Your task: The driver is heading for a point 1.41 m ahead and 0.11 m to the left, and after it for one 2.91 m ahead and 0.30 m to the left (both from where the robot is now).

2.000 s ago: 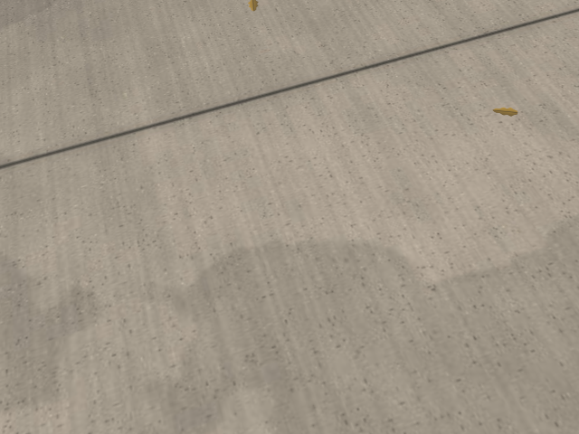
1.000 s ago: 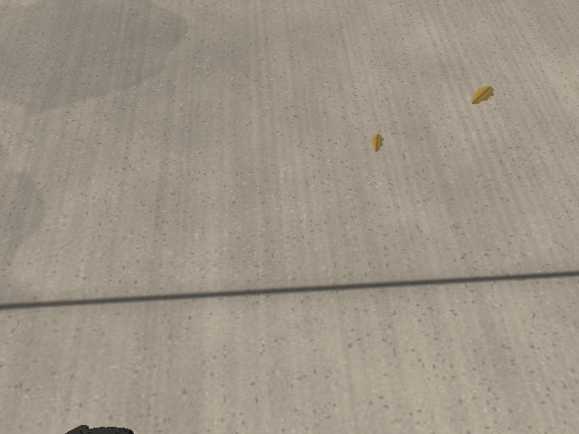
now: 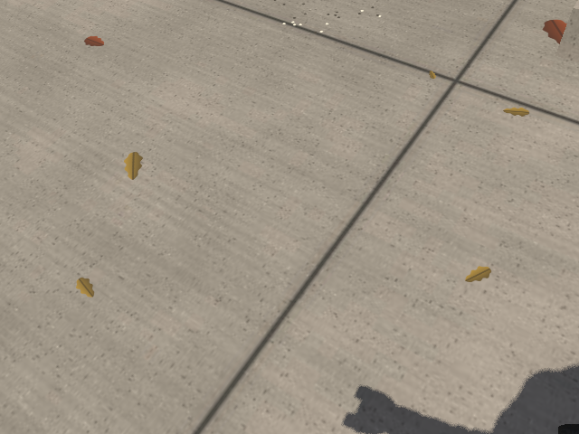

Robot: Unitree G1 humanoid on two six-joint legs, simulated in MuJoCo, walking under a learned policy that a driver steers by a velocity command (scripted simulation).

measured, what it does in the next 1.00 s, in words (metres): steps on the spot: left foot, then right foot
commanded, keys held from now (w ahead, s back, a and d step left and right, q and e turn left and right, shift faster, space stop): e+shift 0.12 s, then shift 0.50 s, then q+shift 0.38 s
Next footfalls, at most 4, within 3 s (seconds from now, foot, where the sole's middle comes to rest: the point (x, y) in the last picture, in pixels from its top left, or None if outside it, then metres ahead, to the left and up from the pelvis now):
0.22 left None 0.11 0.13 -0.78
0.58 right None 0.00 -0.11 -0.78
1.02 left None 0.08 0.13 -0.78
1.52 right None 0.18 -0.08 -0.78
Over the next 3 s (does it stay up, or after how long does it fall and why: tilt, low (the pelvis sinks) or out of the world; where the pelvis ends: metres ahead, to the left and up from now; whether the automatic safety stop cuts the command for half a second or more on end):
stays up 0.77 -0.08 -0.03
